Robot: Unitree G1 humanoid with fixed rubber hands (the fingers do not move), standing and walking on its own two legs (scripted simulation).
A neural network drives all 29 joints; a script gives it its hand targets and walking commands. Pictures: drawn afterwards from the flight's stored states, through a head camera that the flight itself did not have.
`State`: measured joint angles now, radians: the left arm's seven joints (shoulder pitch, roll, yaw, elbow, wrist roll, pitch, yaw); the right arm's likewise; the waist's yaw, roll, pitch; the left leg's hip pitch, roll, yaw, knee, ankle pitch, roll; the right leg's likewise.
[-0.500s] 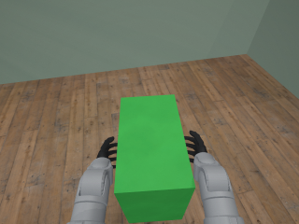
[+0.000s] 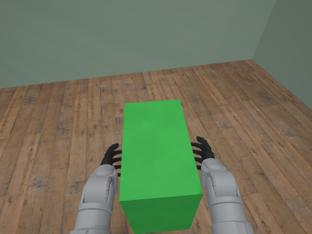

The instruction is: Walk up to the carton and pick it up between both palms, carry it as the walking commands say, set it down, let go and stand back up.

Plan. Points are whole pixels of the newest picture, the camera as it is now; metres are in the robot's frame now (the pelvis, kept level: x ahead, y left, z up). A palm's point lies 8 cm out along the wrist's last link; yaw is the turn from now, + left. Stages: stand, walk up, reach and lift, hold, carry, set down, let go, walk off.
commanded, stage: carry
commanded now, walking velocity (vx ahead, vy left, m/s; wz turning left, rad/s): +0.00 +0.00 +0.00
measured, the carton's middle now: (157, 166) +0.34 +0.00 -0.05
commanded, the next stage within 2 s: hold in 1.74 s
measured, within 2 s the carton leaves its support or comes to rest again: neither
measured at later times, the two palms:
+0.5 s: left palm (105, 198) +0.22 +0.13 +0.02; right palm (215, 189) +0.23 -0.13 +0.04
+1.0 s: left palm (105, 203) +0.21 +0.12 +0.03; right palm (217, 194) +0.22 -0.14 +0.03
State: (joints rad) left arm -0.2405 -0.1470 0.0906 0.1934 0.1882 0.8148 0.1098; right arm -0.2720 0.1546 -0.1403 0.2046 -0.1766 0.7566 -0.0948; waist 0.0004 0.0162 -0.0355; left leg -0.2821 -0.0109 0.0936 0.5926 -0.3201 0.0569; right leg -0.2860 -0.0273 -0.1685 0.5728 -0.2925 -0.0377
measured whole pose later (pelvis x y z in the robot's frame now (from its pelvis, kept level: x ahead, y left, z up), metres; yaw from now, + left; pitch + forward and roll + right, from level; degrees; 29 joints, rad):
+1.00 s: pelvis -0.08 -0.01 +0.00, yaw +0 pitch +1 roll +0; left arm -0.26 -0.15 0.10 0.19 0.17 0.81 0.12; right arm -0.27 0.15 -0.14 0.19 -0.18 0.75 -0.10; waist 0.02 0.02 -0.02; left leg -0.40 0.00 0.09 0.53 -0.15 0.05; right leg -0.40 -0.02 -0.19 0.50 -0.12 -0.08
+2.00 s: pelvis -0.06 -0.01 -0.01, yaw -4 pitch -7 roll +0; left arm -0.41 -0.13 0.27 0.48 0.21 0.74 0.08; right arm -0.47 0.20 -0.28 0.55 -0.25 0.65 -0.12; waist 0.06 -0.01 0.00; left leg -0.27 -0.05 -0.01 0.66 -0.28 0.04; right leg -0.28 0.07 -0.06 0.62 -0.22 -0.08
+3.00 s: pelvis -0.08 +0.01 -0.06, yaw -5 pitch +11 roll -1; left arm -0.58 -0.14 0.32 0.70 0.20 0.25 0.14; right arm -0.63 0.11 -0.35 0.72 -0.21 0.22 -0.08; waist -0.03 0.00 0.11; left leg -0.83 -0.07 0.03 1.00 -0.36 0.07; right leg -0.85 0.05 -0.05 0.96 -0.30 -0.05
